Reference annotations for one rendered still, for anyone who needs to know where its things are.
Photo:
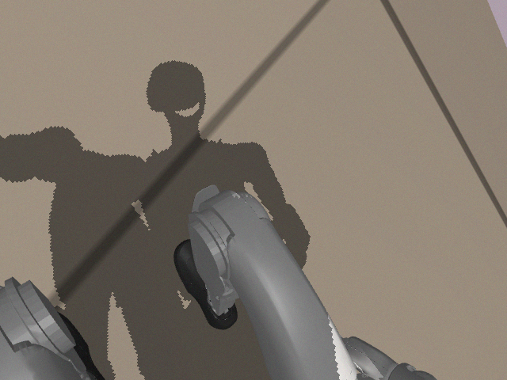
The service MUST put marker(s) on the right robot foot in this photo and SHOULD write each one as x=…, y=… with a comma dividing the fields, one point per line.
x=186, y=269

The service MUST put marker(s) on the right robot arm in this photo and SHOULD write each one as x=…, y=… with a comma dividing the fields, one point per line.
x=404, y=371

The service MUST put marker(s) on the right robot hand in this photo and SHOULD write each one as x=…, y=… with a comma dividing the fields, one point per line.
x=372, y=363

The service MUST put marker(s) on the left robot foot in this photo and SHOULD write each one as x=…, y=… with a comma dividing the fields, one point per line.
x=82, y=349

